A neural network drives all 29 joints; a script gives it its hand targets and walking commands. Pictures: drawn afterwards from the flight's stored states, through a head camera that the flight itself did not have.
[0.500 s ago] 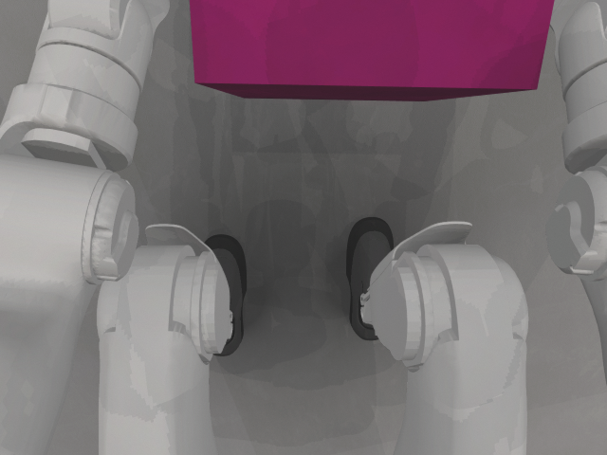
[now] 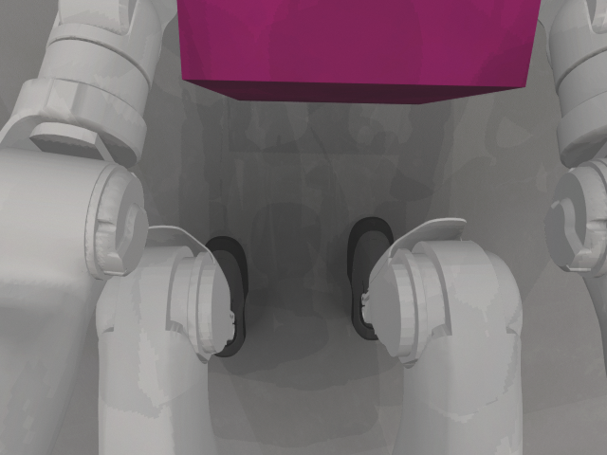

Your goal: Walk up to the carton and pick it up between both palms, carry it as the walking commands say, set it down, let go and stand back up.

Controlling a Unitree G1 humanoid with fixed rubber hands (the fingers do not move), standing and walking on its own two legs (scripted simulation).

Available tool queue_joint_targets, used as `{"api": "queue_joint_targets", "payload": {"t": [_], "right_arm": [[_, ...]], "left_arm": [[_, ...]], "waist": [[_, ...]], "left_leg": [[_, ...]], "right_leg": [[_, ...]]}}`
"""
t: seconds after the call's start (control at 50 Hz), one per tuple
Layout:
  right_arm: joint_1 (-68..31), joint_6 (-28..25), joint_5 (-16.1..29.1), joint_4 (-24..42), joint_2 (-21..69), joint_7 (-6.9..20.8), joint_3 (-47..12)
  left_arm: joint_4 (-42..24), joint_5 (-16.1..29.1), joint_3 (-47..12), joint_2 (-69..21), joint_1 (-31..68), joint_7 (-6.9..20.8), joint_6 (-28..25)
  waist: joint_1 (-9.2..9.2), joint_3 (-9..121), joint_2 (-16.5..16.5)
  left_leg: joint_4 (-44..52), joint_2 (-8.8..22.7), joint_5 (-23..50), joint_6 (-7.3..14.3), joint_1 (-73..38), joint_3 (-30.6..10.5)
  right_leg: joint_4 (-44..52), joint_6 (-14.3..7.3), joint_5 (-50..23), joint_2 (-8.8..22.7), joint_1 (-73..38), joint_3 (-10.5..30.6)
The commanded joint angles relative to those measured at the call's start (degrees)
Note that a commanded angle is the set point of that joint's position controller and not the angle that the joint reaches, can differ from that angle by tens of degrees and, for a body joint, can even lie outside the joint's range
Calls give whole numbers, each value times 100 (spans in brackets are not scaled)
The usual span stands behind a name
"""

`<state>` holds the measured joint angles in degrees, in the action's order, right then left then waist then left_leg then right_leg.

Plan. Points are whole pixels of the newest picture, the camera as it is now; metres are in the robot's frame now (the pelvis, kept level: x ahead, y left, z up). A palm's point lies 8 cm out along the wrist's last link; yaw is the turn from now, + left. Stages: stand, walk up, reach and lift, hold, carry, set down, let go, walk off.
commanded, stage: reach and lift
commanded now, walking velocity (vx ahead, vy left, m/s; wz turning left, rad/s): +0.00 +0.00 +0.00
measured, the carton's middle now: out of the picture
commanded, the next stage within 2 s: none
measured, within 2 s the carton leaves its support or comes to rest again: leaves its support in 0.50 s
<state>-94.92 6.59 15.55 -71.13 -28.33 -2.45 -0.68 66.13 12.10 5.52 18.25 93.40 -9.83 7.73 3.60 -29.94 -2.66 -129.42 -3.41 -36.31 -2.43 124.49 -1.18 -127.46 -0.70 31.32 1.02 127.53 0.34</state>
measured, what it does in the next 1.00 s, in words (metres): stands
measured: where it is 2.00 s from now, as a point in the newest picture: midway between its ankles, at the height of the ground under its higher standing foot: (297, 306)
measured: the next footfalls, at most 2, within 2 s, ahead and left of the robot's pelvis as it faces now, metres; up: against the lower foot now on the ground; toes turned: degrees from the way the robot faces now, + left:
none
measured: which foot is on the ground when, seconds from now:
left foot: down 0.00-1.00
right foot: down 0.00-1.00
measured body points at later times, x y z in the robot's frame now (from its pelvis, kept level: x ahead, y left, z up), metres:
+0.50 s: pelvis +0.00 +0.01 +0.00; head +0.38 -0.03 +0.23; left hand +0.59 +0.11 -0.16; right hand +0.56 -0.24 -0.16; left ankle +0.11 +0.12 -0.33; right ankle +0.12 -0.12 -0.33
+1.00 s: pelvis -0.01 +0.00 +0.04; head +0.36 -0.04 +0.28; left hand +0.59 +0.11 -0.09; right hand +0.57 -0.24 -0.09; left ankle +0.11 +0.13 -0.33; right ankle +0.12 -0.12 -0.33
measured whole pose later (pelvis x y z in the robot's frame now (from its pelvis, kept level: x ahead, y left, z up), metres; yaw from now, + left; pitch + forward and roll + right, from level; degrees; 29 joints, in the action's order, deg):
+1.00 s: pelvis -0.01 +0.00 +0.04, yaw -1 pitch +30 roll +1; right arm -90.6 21.5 4.3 -51.1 -25.0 -1.7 10.2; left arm 43.6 2.4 19.3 13.7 86.7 -8.3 21.1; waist 3.7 -30.1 -3.2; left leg -121.5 -3.5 -34.9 -2.0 116.5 -0.9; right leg -119.6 0.2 29.9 0.1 119.5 1.3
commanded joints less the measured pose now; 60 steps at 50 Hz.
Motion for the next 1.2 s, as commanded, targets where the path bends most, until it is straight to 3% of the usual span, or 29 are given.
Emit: {"api": "queue_joint_targets", "payload": {"t": [0.0,0.08,0.16,0.18,0.2,0.22,0.24,0.28,0.36,0.4,0.42,0.44,0.48,0.54,0.58,0.6,0.62,0.66,0.68,0.72,0.74,0.8,0.88,0.92,0.94,0.98,1.08,1.1,1.18], "right_arm": [[-3211,144,57,1707,5003,1473,-749],[-3165,281,11,2009,5389,1725,-718],[-2973,394,-16,2040,5502,1859,-678],[-3037,409,58,2096,5556,1888,-715],[-2911,433,33,2054,5461,1903,-716],[-2916,470,65,2133,5498,1923,-725],[-2993,486,87,2295,5390,1938,-757],[-2994,513,128,2525,5388,1957,-792],[-3179,602,274,3274,5300,1868,-948],[-3202,643,270,3343,5267,1823,-998],[-3313,648,313,3573,5300,1788,-1070],[-3520,633,370,3951,5249,1731,-1121],[-3444,687,292,3971,5190,1649,-1165],[-3559,745,234,4067,5326,1573,-1167],[-3579,790,170,3993,5405,1531,-1132],[-3530,812,125,3952,5447,1530,-1086],[-3587,828,119,3962,5454,1525,-1096],[-3453,872,-12,3611,5452,1545,-978],[-3473,900,10,3688,5578,1562,-1001],[-3517,959,-53,3614,5615,1578,-937],[-3679,979,19,3801,5607,1586,-937],[-3529,1066,-82,3438,5676,1678,-814],[-3306,1215,-190,3454,5878,1744,-794],[-3327,1267,-175,3530,6034,1791,-810],[-3210,1272,-253,3491,5929,1793,-743],[-3422,1279,-206,3722,6008,1791,-895],[-3430,1366,-167,4105,5963,1746,-1000],[-3508,1377,-118,4201,6006,1727,-1056],[-3492,1423,-126,4403,6004,1667,-1099]], "left_arm": [[-1516,73,-1129,-4746,3180,1511,37],[-1676,0,-1108,-5206,3122,1684,182],[-1871,52,-1302,-5369,3173,1749,274],[-1979,37,-1335,-5409,3220,1744,276],[-1855,49,-1318,-5477,3109,1752,325],[-2030,23,-1380,-5440,3152,1752,351],[-2095,63,-1412,-5493,3202,1733,386],[-2258,34,-1463,-5546,3108,1719,447],[-3022,199,-1687,-5553,3343,1624,521],[-3063,298,-1783,-5703,3307,1581,552],[-3212,334,-1810,-5748,3371,1573,559],[-3396,395,-1863,-5798,3474,1556,575],[-3600,520,-1977,-5829,3617,1521,590],[-3437,413,-1801,-5704,3591,1503,642],[-3497,357,-1781,-5676,3695,1552,696],[-3531,355,-1755,-5640,3763,1555,697],[-3587,303,-1724,-5542,3842,1537,688],[-3208,166,-1581,-5552,3755,1572,755],[-3401,174,-1573,-5519,3829,1569,751],[-3276,128,-1500,-5571,3922,1606,824],[-3509,126,-1571,-5519,4037,1585,853],[-3129,-98,-1339,-5587,3820,1633,983],[-3402,-85,-1390,-5709,3896,1728,1093],[-3510,-128,-1384,-5756,3823,1755,1128],[-3463,-119,-1412,-5924,3830,1785,1157],[-3464,-147,-1401,-5861,3744,1807,1172],[-3934,-4,-1602,-5804,3886,1803,1238],[-3954,27,-1606,-5765,3898,1804,1251],[-4186,82,-1708,-5783,3919,1793,1274]], "waist": [[59,7639,224],[13,7593,164],[234,7590,27],[102,7617,-69],[263,7672,-71],[159,7714,-136],[289,8006,-108],[240,8297,-185],[375,9564,-79],[468,9993,-40],[415,10404,-48],[501,10890,-24],[639,11232,137],[499,11075,433],[513,11011,490],[526,10991,458],[357,10963,450],[375,10480,431],[285,10630,455],[358,10666,423],[300,10952,260],[183,10439,246],[288,11058,200],[246,11202,236],[345,11125,115],[215,11313,234],[362,12123,277],[290,12189,330],[353,12621,317]], "left_leg": [[997,-355,1832,226,-2622,508],[936,-379,1848,240,-2436,572],[923,-332,1747,239,-2486,523],[926,-350,1776,233,-2551,548],[919,-336,1679,245,-2663,506],[938,-337,1754,241,-2676,529],[938,-341,1792,241,-2939,480],[967,-352,1920,251,-3155,478],[990,-410,2472,240,-3734,478],[965,-426,2647,211,-3860,507],[977,-433,2797,215,-3993,492],[993,-449,2951,217,-4102,491],[1026,-464,2996,182,-4062,456],[1158,-473,2716,236,-3742,479],[1233,-473,2458,265,-3524,502],[1267,-463,2421,266,-3574,468],[1314,-467,2397,264,-3559,497],[1425,-438,2053,268,-3395,494],[1448,-459,2110,280,-3538,516],[1527,-445,1963,290,-3574,516],[1565,-450,2083,280,-3923,508],[1704,-408,1839,292,-3826,493],[1781,-422,2040,243,-4017,544],[1863,-448,2089,258,-4134,541],[1849,-450,2115,215,-4053,536],[1875,-451,2221,243,-4039,545],[1944,-497,2422,217,-4256,506],[1977,-500,2387,230,-4185,510],[2091,-524,2485,214,-4339,511]], "right_leg": [[838,-12,-2228,-484,-4163,-151],[853,-24,-2206,-507,-3997,-163],[809,-47,-2116,-486,-3794,-244],[796,-50,-2102,-490,-3766,-233],[787,-59,-1982,-462,-3736,-285],[813,-65,-2009,-471,-3661,-280],[787,-54,-1986,-447,-3715,-340],[790,-49,-2041,-439,-3766,-369],[822,-3,-2633,-458,-4419,-431],[839,-12,-2832,-455,-4624,-436],[814,-7,-2999,-461,-4808,-448],[826,-2,-3248,-484,-5113,-461],[850,-16,-3469,-467,-5415,-445],[966,29,-3277,-498,-5581,-450],[1062,33,-3147,-498,-5725,-420],[1076,34,-3077,-499,-5689,-413],[1112,35,-3016,-510,-5665,-390],[1215,43,-2608,-499,-5368,-420],[1261,41,-2639,-503,-5519,-400],[1347,34,-2480,-516,-5490,-403],[1365,30,-2478,-523,-5463,-431],[1491,28,-2089,-501,-5077,-451],[1573,18,-2404,-551,-5488,-434],[1631,35,-2418,-576,-5513,-455],[1672,-13,-2478,-580,-5480,-417],[1678,17,-2627,-573,-5679,-387],[1711,5,-3018,-596,-6206,-385],[1749,9,-3028,-601,-6325,-360],[1845,9,-3219,-621,-6664,-344]]}}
